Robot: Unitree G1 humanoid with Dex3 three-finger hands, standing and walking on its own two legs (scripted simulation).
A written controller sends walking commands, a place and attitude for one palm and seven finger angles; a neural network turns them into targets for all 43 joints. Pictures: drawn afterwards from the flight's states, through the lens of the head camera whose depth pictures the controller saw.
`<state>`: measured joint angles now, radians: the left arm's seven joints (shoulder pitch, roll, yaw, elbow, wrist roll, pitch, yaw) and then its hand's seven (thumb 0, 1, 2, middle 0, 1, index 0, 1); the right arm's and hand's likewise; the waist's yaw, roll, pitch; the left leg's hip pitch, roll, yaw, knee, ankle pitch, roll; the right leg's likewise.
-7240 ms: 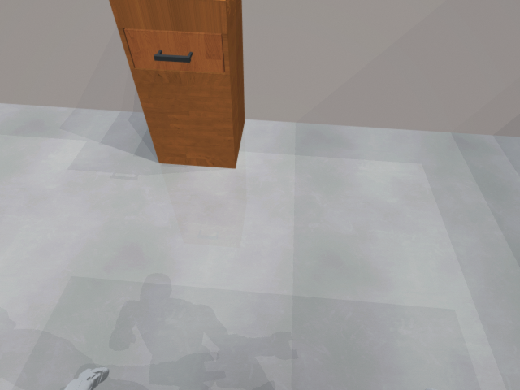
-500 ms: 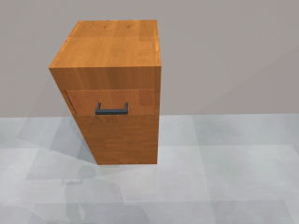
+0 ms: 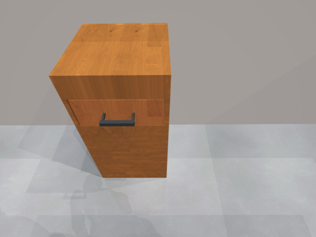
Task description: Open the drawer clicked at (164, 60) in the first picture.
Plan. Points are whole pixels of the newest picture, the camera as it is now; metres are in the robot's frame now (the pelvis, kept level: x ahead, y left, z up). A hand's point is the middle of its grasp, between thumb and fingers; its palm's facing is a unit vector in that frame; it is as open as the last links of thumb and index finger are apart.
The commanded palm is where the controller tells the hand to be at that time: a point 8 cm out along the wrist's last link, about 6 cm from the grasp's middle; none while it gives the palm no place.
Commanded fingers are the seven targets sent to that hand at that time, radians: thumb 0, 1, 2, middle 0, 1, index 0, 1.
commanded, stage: come to a stop and stand still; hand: left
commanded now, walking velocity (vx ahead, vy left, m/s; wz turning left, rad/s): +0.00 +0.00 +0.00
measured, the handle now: (117, 119) +0.58 +0.21 -0.13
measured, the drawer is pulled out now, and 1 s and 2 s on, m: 0.00 0.00 0.00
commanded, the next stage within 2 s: look again from close up in 0.50 s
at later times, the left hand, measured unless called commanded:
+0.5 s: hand out of the picture +0.00 +0.15 -0.17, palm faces +0.05 -0.98 -0.20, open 7.4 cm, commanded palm none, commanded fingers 0.00 0.90 0.90 -0.20 -0.30 -0.20 -0.30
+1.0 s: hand out of the picture +0.02 +0.21 -0.18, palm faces -0.01 -0.98 -0.19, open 7.4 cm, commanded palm none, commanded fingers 0.00 0.90 0.90 -0.20 -0.30 -0.20 -0.30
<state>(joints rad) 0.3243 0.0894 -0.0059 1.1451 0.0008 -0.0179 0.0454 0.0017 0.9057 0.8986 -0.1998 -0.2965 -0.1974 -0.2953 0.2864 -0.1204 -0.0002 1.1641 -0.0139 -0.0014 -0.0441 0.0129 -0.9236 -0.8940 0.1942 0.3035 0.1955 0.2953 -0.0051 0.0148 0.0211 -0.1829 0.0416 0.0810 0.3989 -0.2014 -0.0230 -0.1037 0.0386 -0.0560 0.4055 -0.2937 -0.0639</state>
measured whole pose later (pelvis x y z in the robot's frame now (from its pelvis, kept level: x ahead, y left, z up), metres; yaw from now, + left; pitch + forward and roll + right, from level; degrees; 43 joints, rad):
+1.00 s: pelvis +0.00 +0.04 -0.01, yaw -2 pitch -1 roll +0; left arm 0.31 0.15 -0.01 1.04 0.01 -0.01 0.04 0.00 0.90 0.90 -0.20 -0.30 -0.20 -0.30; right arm 0.28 -0.17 0.01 1.04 -0.02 -0.01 -0.03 0.01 -0.94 -0.89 0.19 0.30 0.20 0.30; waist 0.00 0.00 0.00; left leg -0.26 -0.03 0.07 0.55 -0.28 0.06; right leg -0.15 0.01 -0.02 0.52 -0.35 -0.01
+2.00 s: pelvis +0.08 +0.00 -0.01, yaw +2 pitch +0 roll +1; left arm 0.28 0.13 0.02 1.01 0.01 0.03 0.05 0.00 0.90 0.90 -0.20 -0.30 -0.20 -0.30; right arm 0.11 -0.14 -0.01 0.96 -0.02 -0.01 -0.04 -0.01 -0.93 -0.89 0.20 0.30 0.20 0.30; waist 0.03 0.01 0.08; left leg -0.34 0.02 0.09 0.52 -0.18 0.03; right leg -0.39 -0.03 -0.03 0.97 -0.52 0.01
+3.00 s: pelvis +0.08 -0.06 +0.00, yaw +3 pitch +0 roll +0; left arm 0.34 0.10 -0.02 1.13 0.01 -0.03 0.03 0.01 0.91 0.90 -0.20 -0.30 -0.20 -0.30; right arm 0.33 -0.12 0.02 1.13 -0.02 -0.02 -0.03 0.00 -0.91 -0.89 0.19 0.30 0.19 0.30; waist -0.01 0.00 0.01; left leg -0.21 0.02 0.07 0.45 -0.25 0.01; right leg -0.20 0.03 -0.07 0.45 -0.27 -0.05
